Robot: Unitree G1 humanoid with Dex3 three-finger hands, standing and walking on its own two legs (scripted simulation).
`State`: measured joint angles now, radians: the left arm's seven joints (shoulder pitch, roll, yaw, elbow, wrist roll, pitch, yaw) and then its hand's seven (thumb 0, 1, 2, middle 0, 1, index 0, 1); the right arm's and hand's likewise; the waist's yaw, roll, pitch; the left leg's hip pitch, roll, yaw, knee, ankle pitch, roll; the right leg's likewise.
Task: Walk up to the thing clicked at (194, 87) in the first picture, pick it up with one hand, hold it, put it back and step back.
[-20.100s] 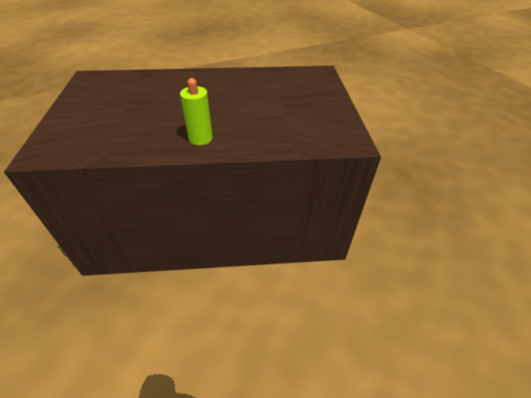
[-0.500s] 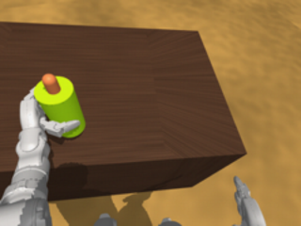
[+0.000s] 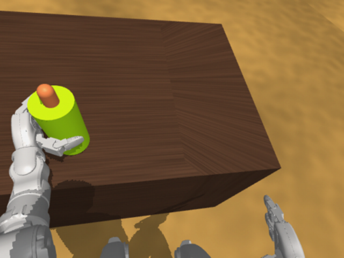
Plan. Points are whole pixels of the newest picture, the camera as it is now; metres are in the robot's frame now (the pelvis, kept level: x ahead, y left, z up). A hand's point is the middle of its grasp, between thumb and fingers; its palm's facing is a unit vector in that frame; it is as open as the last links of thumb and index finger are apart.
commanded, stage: lower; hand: left
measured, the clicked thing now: (61, 119) +0.44 +0.21 +0.03
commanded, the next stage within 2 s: loosen in 0.34 s
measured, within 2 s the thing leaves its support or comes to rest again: rests again in 0.24 s
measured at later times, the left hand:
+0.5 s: hand (59, 125) +0.45 +0.23 -0.01, palm faces +0.24 -0.97 -0.01, open 11.3 cm
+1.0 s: hand (59, 123) +0.46 +0.23 -0.01, palm faces +0.24 -0.97 +0.01, open 15.4 cm
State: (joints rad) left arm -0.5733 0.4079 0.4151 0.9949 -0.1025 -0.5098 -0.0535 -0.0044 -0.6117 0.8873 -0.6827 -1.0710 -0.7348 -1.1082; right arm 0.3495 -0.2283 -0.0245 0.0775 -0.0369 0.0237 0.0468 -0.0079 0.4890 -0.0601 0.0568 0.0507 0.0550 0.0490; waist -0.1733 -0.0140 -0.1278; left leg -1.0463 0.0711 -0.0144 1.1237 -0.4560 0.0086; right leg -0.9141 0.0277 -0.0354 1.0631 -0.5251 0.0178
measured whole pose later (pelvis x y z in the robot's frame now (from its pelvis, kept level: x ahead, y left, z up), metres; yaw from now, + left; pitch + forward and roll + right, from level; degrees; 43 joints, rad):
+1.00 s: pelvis -0.01 +0.00 -0.02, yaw +0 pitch +24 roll -4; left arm -0.64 0.45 0.44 1.05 -0.10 -0.53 -0.06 -0.01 -0.61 0.22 -0.47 -0.39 -0.48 -0.38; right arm 0.38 -0.25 -0.03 -0.01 -0.04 0.02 0.04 -0.01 0.50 -0.05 0.06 0.05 0.06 0.05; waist -0.20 -0.01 -0.16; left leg -1.18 0.07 -0.03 1.23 -0.48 0.01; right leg -1.04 0.03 -0.04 1.17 -0.56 0.02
